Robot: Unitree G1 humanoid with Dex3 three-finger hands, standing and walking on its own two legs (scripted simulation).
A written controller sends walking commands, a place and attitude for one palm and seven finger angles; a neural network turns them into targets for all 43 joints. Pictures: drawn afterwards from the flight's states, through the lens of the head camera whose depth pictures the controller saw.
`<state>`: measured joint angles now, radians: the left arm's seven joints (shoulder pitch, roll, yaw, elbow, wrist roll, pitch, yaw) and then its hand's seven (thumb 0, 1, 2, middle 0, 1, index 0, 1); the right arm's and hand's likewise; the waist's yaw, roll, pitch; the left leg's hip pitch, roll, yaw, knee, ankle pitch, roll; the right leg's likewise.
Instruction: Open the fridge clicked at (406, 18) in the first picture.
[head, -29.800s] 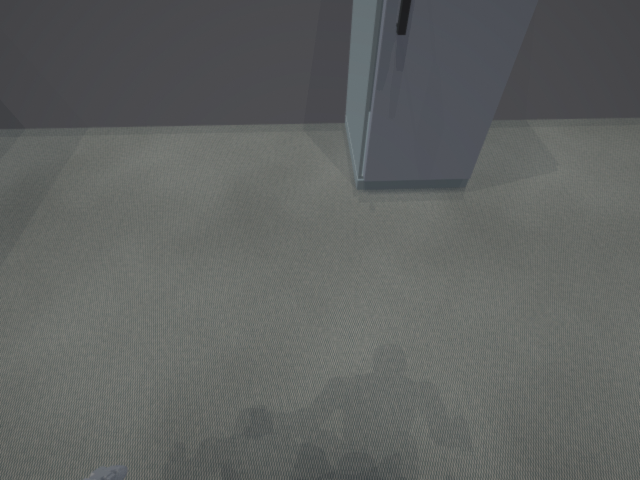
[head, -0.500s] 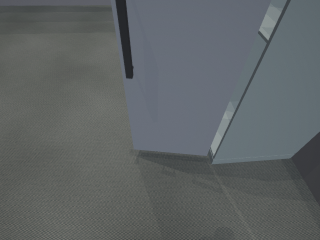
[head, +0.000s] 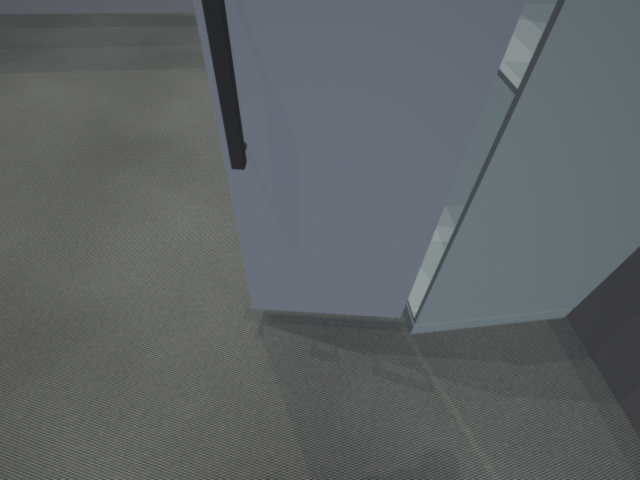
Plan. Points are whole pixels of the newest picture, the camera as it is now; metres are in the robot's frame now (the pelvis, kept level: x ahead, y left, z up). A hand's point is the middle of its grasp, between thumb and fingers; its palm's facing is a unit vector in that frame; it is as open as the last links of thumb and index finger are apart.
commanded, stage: look to check the result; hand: left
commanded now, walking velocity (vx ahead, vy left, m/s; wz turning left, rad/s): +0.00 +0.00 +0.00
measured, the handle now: (228, 72) +0.69 +0.19 +0.16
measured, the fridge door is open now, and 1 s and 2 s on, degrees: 80 80 80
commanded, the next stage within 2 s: stand and wait in 0.42 s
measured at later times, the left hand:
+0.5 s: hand out of the picture +0.07 +0.22 -0.16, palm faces -0.03 -0.95 -0.32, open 7.4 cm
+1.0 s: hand out of the picture +0.07 +0.21 -0.16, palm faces -0.04 -0.94 -0.33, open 7.4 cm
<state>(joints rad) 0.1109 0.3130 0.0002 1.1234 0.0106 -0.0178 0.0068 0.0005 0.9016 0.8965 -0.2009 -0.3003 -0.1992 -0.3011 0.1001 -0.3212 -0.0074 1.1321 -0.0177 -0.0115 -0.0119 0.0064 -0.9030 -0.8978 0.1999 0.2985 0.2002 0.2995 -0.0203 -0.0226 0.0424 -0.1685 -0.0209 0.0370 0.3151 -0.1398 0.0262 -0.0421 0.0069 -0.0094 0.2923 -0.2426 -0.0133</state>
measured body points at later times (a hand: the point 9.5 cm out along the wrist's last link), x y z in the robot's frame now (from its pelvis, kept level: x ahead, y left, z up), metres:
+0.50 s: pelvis +0.01 -0.02 +0.00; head +0.03 -0.02 +0.45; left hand +0.07 +0.27 -0.14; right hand +0.08 -0.30 -0.14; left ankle +0.02 +0.10 -0.75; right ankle -0.05 -0.11 -0.75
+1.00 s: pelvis +0.00 -0.03 +0.00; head +0.02 -0.03 +0.45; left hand +0.07 +0.26 -0.14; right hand +0.06 -0.31 -0.14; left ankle +0.02 +0.10 -0.75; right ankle -0.05 -0.11 -0.75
